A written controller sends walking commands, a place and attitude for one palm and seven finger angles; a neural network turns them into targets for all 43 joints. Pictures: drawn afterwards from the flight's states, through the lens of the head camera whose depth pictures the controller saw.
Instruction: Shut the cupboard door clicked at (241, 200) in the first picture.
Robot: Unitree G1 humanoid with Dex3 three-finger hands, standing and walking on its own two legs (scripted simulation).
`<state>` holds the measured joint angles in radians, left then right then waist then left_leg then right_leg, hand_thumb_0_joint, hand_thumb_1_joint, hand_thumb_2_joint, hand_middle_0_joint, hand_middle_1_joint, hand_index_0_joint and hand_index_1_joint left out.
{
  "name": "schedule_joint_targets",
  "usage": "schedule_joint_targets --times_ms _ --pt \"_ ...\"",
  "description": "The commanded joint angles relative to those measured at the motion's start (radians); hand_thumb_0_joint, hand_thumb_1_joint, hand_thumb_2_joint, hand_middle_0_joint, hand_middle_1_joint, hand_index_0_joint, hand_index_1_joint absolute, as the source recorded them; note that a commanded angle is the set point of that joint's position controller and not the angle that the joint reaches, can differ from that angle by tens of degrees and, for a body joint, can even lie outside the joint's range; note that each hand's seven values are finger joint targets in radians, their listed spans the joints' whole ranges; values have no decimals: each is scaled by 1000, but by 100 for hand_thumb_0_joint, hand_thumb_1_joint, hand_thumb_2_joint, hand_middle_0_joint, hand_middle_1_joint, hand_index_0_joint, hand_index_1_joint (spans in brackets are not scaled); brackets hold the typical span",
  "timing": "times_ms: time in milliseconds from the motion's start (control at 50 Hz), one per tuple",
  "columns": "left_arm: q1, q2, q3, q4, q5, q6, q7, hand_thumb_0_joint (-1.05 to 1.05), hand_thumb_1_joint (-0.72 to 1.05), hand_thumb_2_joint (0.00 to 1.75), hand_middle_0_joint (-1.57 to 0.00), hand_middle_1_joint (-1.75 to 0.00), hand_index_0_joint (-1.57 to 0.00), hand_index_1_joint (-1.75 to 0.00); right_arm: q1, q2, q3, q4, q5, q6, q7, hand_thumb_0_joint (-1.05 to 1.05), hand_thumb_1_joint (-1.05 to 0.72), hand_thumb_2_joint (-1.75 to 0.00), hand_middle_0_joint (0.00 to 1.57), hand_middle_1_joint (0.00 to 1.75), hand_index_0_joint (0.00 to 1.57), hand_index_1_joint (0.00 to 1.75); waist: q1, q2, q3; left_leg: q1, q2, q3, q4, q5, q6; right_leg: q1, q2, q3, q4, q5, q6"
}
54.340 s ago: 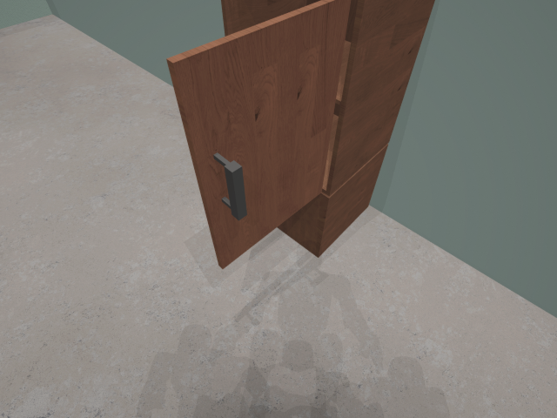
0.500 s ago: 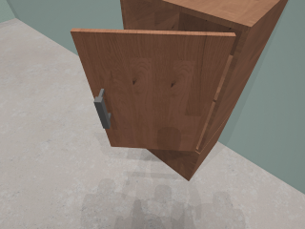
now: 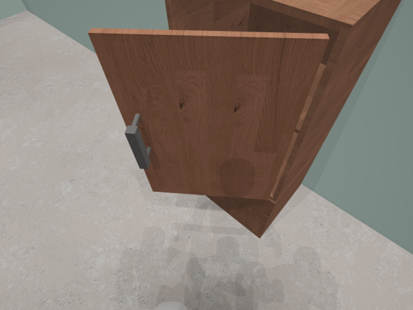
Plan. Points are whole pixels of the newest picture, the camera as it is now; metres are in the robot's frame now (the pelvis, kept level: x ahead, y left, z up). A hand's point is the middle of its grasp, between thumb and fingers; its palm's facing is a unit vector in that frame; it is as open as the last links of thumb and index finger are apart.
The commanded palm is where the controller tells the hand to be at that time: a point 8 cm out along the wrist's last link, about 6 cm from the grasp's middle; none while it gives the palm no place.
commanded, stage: come to a stop and stand still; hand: left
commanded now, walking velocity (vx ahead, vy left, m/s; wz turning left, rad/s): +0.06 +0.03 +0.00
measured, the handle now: (141, 142) +0.49 +0.21 -0.02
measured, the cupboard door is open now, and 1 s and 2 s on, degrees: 36 36 36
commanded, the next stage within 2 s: look again from close up in 0.54 s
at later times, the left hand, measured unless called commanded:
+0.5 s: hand out of the picture -0.01 +0.20 -0.17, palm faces +0.02 -0.99 -0.17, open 7.4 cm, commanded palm none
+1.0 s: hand out of the picture -0.02 +0.21 -0.17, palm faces +0.01 -0.98 -0.21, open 7.4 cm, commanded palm none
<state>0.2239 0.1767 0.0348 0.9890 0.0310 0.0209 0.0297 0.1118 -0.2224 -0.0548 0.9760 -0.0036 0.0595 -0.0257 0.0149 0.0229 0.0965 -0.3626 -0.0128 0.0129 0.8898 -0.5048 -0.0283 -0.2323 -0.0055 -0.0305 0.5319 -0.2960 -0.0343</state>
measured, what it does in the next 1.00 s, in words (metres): steps on the spot: left foot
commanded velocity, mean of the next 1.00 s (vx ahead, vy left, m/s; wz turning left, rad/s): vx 0.00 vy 0.00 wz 0.00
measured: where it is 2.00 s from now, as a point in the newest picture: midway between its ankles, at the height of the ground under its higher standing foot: outside the picture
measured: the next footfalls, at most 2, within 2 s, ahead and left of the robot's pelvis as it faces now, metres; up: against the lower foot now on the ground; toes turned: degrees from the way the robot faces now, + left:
left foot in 0.10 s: +0.01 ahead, +0.13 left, +0.00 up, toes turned +2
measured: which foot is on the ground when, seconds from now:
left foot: up 0.00-0.08, down 0.10-1.00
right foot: down 0.00-1.00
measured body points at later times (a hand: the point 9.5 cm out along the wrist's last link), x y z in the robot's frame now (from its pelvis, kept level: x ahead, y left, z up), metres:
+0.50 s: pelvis -0.01 +0.03 +0.01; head +0.00 +0.04 +0.46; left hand -0.01 +0.25 -0.16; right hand -0.02 -0.19 -0.15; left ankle -0.03 +0.13 -0.74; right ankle -0.01 -0.10 -0.74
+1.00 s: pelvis -0.03 +0.04 +0.00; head -0.04 +0.03 +0.45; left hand -0.02 +0.26 -0.15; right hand +0.00 -0.19 -0.15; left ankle -0.03 +0.13 -0.74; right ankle -0.01 -0.10 -0.74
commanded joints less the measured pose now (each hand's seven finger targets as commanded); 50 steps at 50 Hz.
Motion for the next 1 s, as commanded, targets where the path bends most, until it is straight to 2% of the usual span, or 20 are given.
schedule_joint_targets --times_ms 0,40,60,80,100,120,140,160,240,320,440,600,620,640,660,680,700,740,820,980 --pt "46 175 40 -30 -4 -27 12 0 90 90 -20 -30 -20 -30 74 -24 6 -26 1 -28 7 0 -90 -90 20 30 20 30 -3 -177 -151 64 25 3 -286 106 0 159 -242 204 -102 664 -141" --pt "14 157 32 -20 -15 -25 8 0 90 90 -20 -30 -20 -30 134 -27 10 11 -2 -42 6 0 -90 -90 20 30 20 30 -32 -143 -139 235 43 -14 -519 341 13 57 -188 164 -84 438 -65" --pt "27 124 25 -20 -23 -23 4 0 90 90 -20 -30 -20 -30 130 -64 12 16 -10 -54 4 0 -90 -90 20 30 20 30 -14 -26 -143 280 122 -89 -523 484 46 11 -122 121 -84 300 -13" --pt "43 98 18 -13 -21 -18 4 0 90 90 -20 -30 -20 -30 98 -88 15 15 -15 -57 1 0 -90 -90 20 30 20 30 8 24 -130 220 185 -130 -514 514 80 41 -87 90 -122 177 14" --pt "40 87 13 -7 -15 -17 3 0 90 90 -20 -30 -20 -30 81 -88 20 17 -14 -55 -1 0 -90 -90 20 30 20 30 10 -28 -102 170 180 -111 -515 418 74 57 -74 88 -163 124 18" --pt "6 96 13 12 -14 -10 1 0 90 90 -20 -30 -20 -30 80 -73 27 33 -12 -60 -1 0 -90 -90 20 30 20 30 -1 27 -81 148 149 -116 -553 403 64 72 -77 78 -153 132 19" --pt "3 99 14 16 -16 -7 -1 0 90 90 -20 -30 -20 -30 93 -73 29 45 -11 -62 -3 0 -90 -90 20 30 20 30 2 68 -57 129 151 -119 -581 409 64 93 -69 69 -146 130 21" --pt "18 94 9 33 -18 -8 -2 0 90 90 -20 -30 -20 -30 98 -67 34 57 -12 -65 -5 0 -90 -90 20 30 20 30 7 72 -70 136 148 -115 -595 409 62 111 -69 67 -148 144 21" --pt "40 87 0 78 -17 -14 -5 0 90 90 -20 -30 -20 -30 141 -49 36 86 -7 -69 -8 0 -90 -90 20 30 20 30 1 13 -42 149 126 -91 -618 344 53 110 -78 71 -187 155 16" --pt "59 76 -6 102 -19 -16 -5 0 90 90 -20 -30 -20 -30 173 -46 40 104 -8 -71 -9 0 -90 -90 20 30 20 30 -1 -6 -27 144 119 -92 -645 285 51 102 -80 76 -198 142 20" --pt "89 67 -9 117 -18 -19 -2 0 90 90 -20 -30 -20 -30 218 -30 41 119 -4 -75 -13 0 -90 -90 20 30 20 30 -5 -39 -11 164 113 -75 -635 317 53 87 -82 79 -205 153 20" --pt "118 44 -12 131 -21 -22 4 0 90 90 -20 -30 -20 -30 257 -5 44 137 -3 -83 -18 0 -90 -90 20 30 20 30 -9 -29 -30 188 110 -68 -613 402 56 90 -87 79 -193 196 19" --pt "154 66 -36 147 -6 -60 47 0 90 90 -20 -30 -20 -30 165 -56 49 73 7 -105 -1 0 -90 -90 20 30 20 30 12 63 -24 140 137 -24 -429 596 35 50 -129 78 -140 368 17" --pt "169 109 -27 133 -9 -78 40 0 90 90 -20 -30 -20 -30 176 -35 57 47 0 -109 1 0 -90 -90 20 30 20 30 -10 76 -25 134 84 -34 -433 596 24 65 -146 86 -104 569 4" --pt "182 93 -28 116 -11 -75 35 0 90 90 -20 -30 -20 -30 274 -5 50 57 -9 -121 -3 0 -90 -90 20 30 20 30 -29 70 -166 178 93 -52 -435 611 25 127 -141 87 -23 528 -13" --pt "169 75 -32 111 -16 -72 31 0 90 90 -20 -30 -20 -30 291 -18 47 62 -9 -123 -11 0 -90 -90 20 30 20 30 -26 56 -250 211 113 -67 -412 734 37 160 -129 66 -6 475 -10" --pt "163 66 -33 105 -19 -67 29 0 90 90 -20 -30 -20 -30 280 -23 44 56 -4 -117 -16 0 -90 -90 20 30 20 30 -23 12 -242 221 126 -74 -414 741 46 138 -116 60 -15 391 -8" --pt "142 58 -36 95 -15 -56 25 0 90 90 -20 -30 -20 -30 257 -27 41 45 -6 -108 -16 0 -90 -90 20 30 20 30 -18 -47 -119 158 123 -82 -437 624 59 73 -104 60 -43 286 -3" --pt "126 60 -37 73 -13 -43 17 0 90 90 -20 -30 -20 -30 214 -36 37 25 -6 -93 -2 0 -90 -90 20 30 20 30 -16 -55 37 49 99 -108 -538 240 65 -25 -90 86 -103 32 0" --pt "129 92 -28 37 -11 -46 10 0 90 90 -20 -30 -20 -30 197 -66 31 14 -9 -95 4 0 -90 -90 20 30 20 30 -15 -30 3 57 94 -109 -577 167 69 -6 -88 97 -127 40 -1"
